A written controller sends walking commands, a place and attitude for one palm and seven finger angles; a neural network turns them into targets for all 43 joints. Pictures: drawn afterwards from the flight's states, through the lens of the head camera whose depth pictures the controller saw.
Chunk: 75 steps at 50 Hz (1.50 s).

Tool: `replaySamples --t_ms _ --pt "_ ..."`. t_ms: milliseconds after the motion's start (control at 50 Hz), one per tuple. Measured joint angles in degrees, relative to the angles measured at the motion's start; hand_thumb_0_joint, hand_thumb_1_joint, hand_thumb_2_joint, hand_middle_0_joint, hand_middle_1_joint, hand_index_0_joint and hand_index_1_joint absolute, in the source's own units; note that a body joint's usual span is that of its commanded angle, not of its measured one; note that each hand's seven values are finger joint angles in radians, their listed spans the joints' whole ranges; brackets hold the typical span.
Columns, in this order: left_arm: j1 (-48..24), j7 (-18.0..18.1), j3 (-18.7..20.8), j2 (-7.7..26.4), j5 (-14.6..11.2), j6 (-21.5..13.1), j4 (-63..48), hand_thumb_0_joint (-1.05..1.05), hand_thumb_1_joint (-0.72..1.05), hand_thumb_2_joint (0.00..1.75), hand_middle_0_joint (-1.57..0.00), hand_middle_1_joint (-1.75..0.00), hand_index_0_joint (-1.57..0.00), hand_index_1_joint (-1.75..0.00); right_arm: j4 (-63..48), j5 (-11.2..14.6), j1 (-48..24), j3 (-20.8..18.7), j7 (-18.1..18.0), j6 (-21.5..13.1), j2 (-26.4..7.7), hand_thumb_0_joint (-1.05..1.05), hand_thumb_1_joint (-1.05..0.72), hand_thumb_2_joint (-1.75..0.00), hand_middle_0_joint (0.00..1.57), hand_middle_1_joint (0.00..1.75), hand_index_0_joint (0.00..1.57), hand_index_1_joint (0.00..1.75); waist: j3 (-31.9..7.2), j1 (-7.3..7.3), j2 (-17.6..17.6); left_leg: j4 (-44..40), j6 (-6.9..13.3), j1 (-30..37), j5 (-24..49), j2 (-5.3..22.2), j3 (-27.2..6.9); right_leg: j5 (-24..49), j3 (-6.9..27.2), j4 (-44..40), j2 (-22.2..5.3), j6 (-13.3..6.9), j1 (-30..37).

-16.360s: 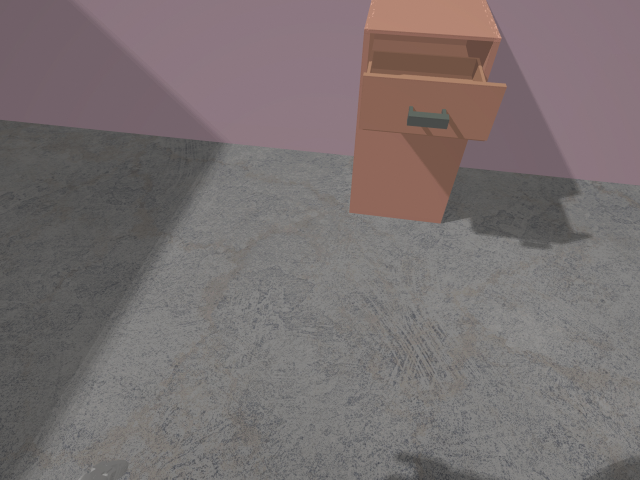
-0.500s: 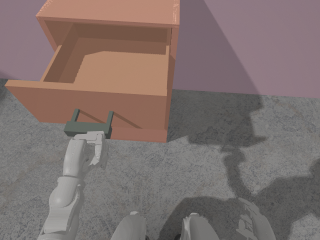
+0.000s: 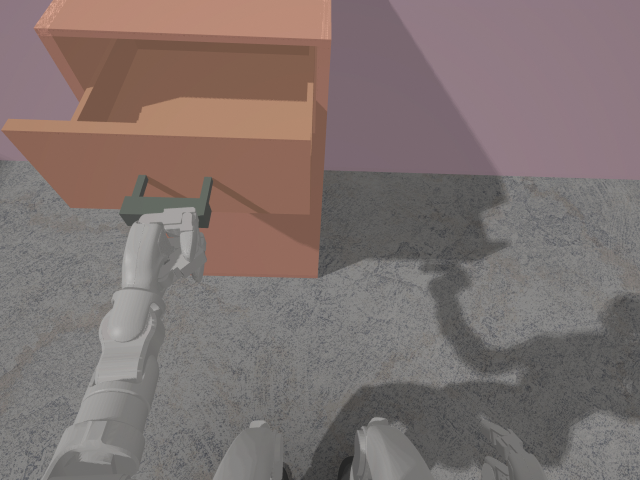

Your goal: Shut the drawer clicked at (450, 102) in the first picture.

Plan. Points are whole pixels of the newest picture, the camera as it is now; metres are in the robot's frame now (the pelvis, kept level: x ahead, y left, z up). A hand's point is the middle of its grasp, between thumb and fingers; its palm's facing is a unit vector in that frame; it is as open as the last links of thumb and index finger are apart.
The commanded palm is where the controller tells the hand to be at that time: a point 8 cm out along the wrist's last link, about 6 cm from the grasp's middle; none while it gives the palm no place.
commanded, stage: push the drawer shut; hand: left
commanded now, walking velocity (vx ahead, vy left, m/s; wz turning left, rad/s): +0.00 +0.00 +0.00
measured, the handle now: (171, 197) +0.47 +0.21 +0.03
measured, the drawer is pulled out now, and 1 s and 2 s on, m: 0.19 0.06 0.00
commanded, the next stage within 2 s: pull the fist back off the drawer in 1.88 s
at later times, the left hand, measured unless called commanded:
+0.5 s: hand (206, 209) +0.45 +0.16 +0.04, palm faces -0.02 -1.00 -0.05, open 3.0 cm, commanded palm +0.43 +0.21 +0.04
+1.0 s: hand (211, 173) +0.51 +0.16 +0.04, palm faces -0.02 -1.00 -0.04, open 3.0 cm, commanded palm +0.50 +0.20 +0.04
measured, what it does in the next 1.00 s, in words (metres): stands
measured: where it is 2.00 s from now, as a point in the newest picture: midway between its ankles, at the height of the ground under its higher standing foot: outside the picture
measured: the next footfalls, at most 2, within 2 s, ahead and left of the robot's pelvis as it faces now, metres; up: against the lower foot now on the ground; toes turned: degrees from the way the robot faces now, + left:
none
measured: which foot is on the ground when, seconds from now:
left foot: down 0.00-1.00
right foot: down 0.00-1.00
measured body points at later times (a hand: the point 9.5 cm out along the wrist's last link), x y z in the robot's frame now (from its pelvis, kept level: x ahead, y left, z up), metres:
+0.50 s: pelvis +0.00 +0.01 +0.00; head +0.12 +0.02 +0.43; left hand +0.44 +0.21 +0.04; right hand +0.08 -0.25 -0.12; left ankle +0.02 +0.10 -0.64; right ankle +0.04 -0.09 -0.64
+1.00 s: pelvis +0.00 +0.01 -0.01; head +0.15 +0.03 +0.41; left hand +0.50 +0.21 +0.04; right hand +0.02 -0.25 -0.13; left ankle +0.02 +0.10 -0.64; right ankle +0.04 -0.09 -0.64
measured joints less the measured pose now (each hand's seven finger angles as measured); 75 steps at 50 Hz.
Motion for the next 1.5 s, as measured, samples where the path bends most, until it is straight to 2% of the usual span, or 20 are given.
replaySamples --t_ms 240,640,880,1100,1500 --pt "-7.64 -1.5 3.52 1.81 0.05 -0.97 8.2 -0.02 0.82 0.91 -1.4 -1.6 -1.4 -1.6 0.89 -0.26 1.5 -0.2 0.32 0.81 -0.08 0.01 -0.9 -0.9 0.2 0.3 0.2 0.3 0.29 -1.41 -0.01 -0.52 0.29 -0.97 0.13 0.15 0.6 0.44 0.64 -0.55 0.22 0.33 -1.22" --pt "-18.86 0.34 6.34 3.12 2.55 -3.19 20.03 0.0 0.84 0.92 -1.4 -1.6 -1.4 -1.6 1.81 -1.33 2.84 -0.25 1.52 3.07 0.12 0.01 -0.91 -0.9 0.2 0.3 0.2 0.3 0.22 -3.09 0.48 0.28 0.97 -3.34 -0.14 0.11 1.12 0.59 1.2 -0.04 0.19 0.99 -3.6" --pt "-27.28 -0.48 9.76 7.17 4.36 -4.48 28.98 0.0 0.82 0.91 -1.4 -1.6 -1.4 -1.6 1.99 -2.04 3.74 0.44 1.61 4.73 -0.22 0.0 -0.91 -0.9 0.2 0.3 0.2 0.3 0.65 -5.26 0.55 1.7 1.07 -6.13 -0.22 0.57 0.82 0.91 0.89 0.67 0.57 0.94 -6.1" --pt "-33.69 -1.25 12.12 11.34 5.5 -2.96 33.12 0.0 0.81 0.9 -1.4 -1.6 -1.4 -1.6 1.72 -2.56 5.47 0.93 1.91 5.94 -0.66 0.0 -0.91 -0.9 0.2 0.3 0.2 0.3 1.14 -7.29 0.97 2.97 1.16 -9.18 -0.44 1.09 0.4 1.2 0.49 1.05 1.04 0.95 -8.74" --pt "-41.88 0.48 14.91 16.24 8.59 -0.4 37.18 0.03 0.84 0.91 -1.4 -1.6 -1.4 -1.6 1.36 -3.8 7.14 1.8 3.03 7.84 -0.2 0.0 -0.91 -0.9 0.2 0.3 0.2 0.3 1.62 -10.22 1.71 4.05 1.26 -12.61 -1.05 1.76 -0.09 1.27 0.1 1.0 1.77 1.09 -11.72"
